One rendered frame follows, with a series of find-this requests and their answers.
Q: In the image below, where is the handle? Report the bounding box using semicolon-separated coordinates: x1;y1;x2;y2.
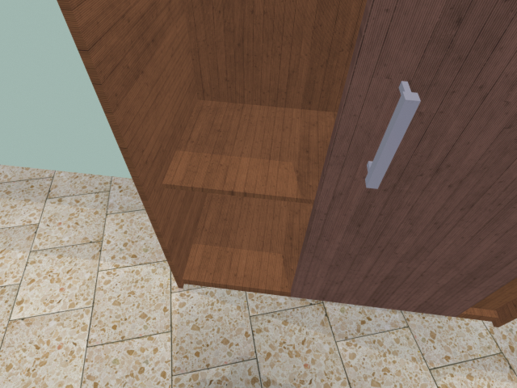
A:
365;81;421;189

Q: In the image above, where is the wardrobe door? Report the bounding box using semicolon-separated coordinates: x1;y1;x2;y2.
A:
291;0;517;317
472;277;517;310

